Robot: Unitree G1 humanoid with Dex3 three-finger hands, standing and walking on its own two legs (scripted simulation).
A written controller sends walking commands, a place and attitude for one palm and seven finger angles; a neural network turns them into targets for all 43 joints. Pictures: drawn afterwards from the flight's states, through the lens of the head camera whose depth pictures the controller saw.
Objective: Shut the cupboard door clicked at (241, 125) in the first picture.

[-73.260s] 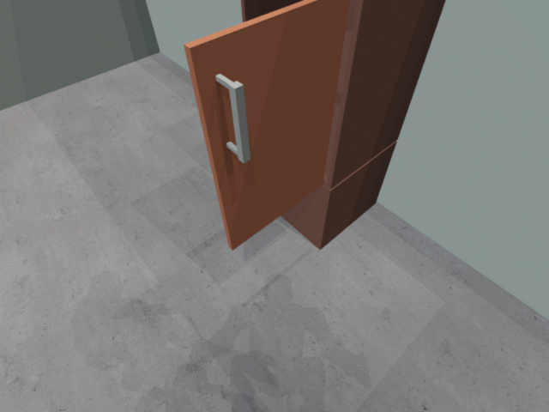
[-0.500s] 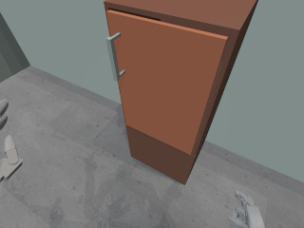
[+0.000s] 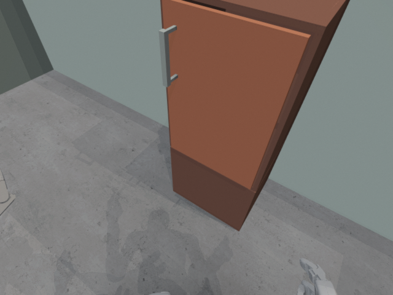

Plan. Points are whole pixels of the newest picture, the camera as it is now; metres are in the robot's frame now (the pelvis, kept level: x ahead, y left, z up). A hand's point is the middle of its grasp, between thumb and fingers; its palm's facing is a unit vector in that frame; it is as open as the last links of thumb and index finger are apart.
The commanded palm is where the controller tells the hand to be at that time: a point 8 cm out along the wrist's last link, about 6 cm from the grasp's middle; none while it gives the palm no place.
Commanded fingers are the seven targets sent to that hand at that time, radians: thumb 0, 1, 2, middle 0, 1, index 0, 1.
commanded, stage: step back with the hand held close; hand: left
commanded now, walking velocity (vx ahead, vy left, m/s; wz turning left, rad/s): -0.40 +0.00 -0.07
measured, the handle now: (169, 57) +0.71 +0.12 +0.13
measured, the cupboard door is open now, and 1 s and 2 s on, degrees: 0 0 0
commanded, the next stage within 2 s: stop stepping back and stand still in 0.52 s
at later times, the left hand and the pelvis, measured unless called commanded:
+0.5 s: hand out of the picture +0.15 +0.25 +0.20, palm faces +0.40 -0.84 -0.37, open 7.4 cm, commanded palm +0.09 +0.29 +0.20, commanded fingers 0.00 0.90 0.90 -0.20 -0.30 -0.20 -0.30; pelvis -0.07 +0.00 +0.02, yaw -4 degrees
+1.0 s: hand out of the picture +0.10 +0.26 +0.18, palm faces +0.34 -0.88 -0.34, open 7.4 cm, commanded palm +0.05 +0.30 +0.20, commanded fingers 0.00 0.90 0.90 -0.20 -0.30 -0.20 -0.30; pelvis -0.12 +0.02 +0.00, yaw -6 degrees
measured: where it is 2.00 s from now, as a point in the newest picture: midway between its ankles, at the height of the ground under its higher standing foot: outside the picture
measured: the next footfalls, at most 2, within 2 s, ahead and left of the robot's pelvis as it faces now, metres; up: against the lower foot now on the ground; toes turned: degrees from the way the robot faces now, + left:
right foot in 0.54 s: -0.15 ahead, -0.14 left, +0.00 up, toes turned -6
right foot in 1.12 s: -0.15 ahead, -0.07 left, +0.00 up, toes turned -7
